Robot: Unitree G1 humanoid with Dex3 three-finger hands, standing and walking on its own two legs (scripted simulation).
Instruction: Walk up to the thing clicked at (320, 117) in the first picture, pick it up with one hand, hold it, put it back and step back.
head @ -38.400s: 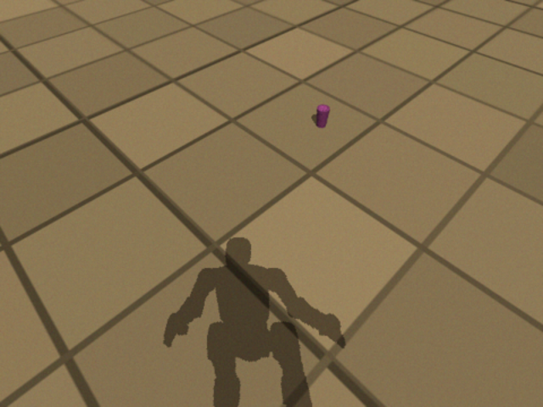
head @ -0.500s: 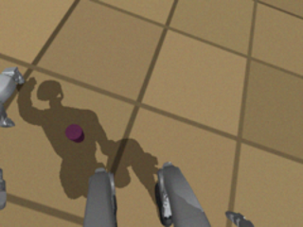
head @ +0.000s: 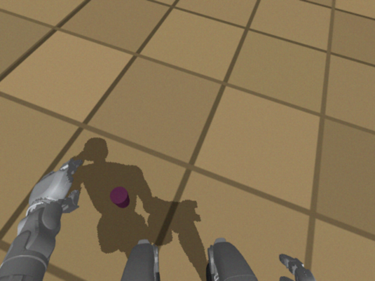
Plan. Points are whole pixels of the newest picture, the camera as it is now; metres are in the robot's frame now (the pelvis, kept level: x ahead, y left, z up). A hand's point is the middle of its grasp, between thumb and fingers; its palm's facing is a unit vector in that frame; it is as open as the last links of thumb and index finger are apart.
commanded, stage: stand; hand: left
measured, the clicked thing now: (121, 198) +0.45 +0.25 -0.61
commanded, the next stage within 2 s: none
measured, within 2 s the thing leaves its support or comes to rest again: neither
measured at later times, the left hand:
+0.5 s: hand (94, 261) +0.17 +0.17 -0.02, palm faces +0.03 -0.95 -0.32, open 7.4 cm
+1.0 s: hand (96, 258) +0.18 +0.16 -0.01, palm faces +0.10 -0.98 -0.19, open 7.4 cm
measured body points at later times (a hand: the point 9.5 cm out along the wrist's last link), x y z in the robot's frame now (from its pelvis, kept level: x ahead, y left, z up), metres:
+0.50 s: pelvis +0.03 -0.02 +0.04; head +0.06 -0.02 +0.49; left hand +0.17 +0.22 +0.01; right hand +0.23 -0.25 -0.02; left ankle +0.03 +0.11 -0.64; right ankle +0.03 -0.16 -0.64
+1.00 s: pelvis +0.03 -0.02 +0.04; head +0.04 -0.02 +0.49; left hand +0.17 +0.21 +0.01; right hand +0.19 -0.27 -0.02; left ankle +0.03 +0.11 -0.64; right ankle +0.03 -0.16 -0.64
